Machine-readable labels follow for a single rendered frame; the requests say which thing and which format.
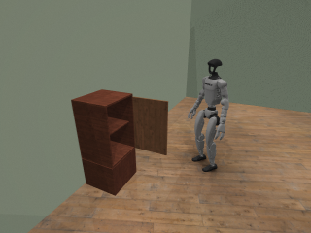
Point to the robot left upper arm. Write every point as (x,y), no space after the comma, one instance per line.
(222,85)

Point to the left robot foot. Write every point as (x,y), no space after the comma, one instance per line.
(210,168)

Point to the left robot hand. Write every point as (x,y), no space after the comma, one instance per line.
(220,128)

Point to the robot right upper arm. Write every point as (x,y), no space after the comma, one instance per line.
(202,92)

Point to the left robot forearm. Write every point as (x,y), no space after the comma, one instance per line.
(223,114)

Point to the humanoid robot head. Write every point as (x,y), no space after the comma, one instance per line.
(214,63)

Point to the right robot forearm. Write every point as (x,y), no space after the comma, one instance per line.
(198,101)

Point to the right robot hand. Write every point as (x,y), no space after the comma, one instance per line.
(192,112)

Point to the cupboard door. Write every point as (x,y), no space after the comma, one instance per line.
(150,120)

